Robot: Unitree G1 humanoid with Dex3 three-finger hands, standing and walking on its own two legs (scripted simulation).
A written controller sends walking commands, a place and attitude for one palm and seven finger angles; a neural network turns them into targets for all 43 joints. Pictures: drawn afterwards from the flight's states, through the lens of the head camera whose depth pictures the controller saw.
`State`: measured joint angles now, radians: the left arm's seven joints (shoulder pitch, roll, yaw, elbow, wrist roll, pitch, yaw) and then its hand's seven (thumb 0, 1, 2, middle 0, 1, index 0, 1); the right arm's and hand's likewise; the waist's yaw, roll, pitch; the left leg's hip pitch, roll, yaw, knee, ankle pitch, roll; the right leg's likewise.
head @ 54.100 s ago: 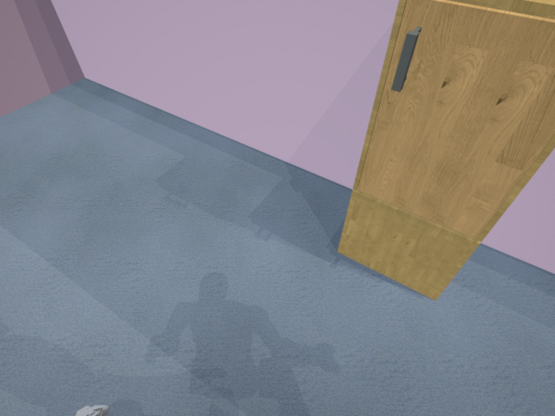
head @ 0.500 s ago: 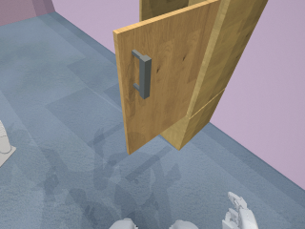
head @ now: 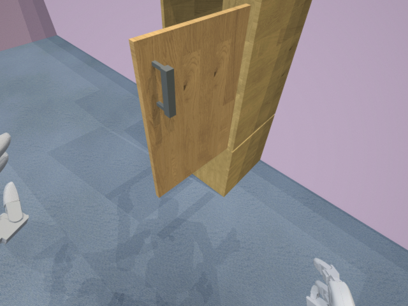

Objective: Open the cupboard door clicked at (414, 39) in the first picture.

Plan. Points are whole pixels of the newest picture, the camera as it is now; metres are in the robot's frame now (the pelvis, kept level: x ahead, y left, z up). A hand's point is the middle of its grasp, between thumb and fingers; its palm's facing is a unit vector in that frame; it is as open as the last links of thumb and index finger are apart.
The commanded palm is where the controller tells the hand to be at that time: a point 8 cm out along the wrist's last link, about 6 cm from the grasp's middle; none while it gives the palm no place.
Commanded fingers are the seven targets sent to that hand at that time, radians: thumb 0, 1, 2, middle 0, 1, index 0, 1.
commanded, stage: stop stepping back and stand still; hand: left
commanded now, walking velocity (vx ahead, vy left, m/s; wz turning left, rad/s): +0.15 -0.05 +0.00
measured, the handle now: (163, 89) +0.56 +0.13 +0.13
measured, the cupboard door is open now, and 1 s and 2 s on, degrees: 86 86 86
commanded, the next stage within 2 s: let the arm hang, fingers relaxed in 0.44 s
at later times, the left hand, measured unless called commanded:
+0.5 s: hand (11, 253) +0.15 +0.25 +0.17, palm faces +0.44 -0.75 -0.49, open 7.4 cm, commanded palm +0.09 +0.29 +0.18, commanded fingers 0.00 0.90 0.90 -0.20 -0.30 -0.20 -0.30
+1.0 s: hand out of the picture -0.10 +0.19 -0.17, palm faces +0.14 -0.97 -0.22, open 7.1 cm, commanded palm none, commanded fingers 0.00 0.90 0.90 -0.20 -0.30 -0.20 -0.30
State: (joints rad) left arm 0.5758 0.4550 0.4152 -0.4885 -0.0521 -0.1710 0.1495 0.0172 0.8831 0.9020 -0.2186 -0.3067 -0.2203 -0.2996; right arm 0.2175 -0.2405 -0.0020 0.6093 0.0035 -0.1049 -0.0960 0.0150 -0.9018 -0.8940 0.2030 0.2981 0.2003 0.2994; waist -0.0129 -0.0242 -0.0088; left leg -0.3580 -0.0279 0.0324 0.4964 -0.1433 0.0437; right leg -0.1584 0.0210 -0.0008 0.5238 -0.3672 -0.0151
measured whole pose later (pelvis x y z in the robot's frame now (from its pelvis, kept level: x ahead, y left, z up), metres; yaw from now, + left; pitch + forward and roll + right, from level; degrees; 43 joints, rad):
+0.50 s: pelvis -0.04 -0.01 +0.00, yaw +2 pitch -1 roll +0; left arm 0.54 0.40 0.40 -0.46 -0.02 -0.20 0.15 0.02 0.89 0.90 -0.21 -0.31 -0.21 -0.30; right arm 0.26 -0.17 0.03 0.65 -0.01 -0.14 -0.07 0.02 -0.90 -0.89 0.20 0.30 0.20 0.30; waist -0.02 0.02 0.01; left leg -0.32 0.02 0.02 0.57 -0.25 0.00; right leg -0.21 0.03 -0.06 0.56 -0.32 -0.05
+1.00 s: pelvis -0.06 +0.00 +0.01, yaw +6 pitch -2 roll -1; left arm 0.30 0.20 0.02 1.09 0.01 0.03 0.02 -0.01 0.97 0.90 -0.21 -0.30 -0.21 -0.30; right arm 0.23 -0.19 0.00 1.06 -0.02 0.03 -0.03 0.01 -0.91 -0.89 0.20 0.30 0.20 0.30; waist 0.02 0.00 0.09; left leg -0.23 0.02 0.04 0.46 -0.20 0.01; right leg -0.14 0.00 -0.12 0.42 -0.25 -0.03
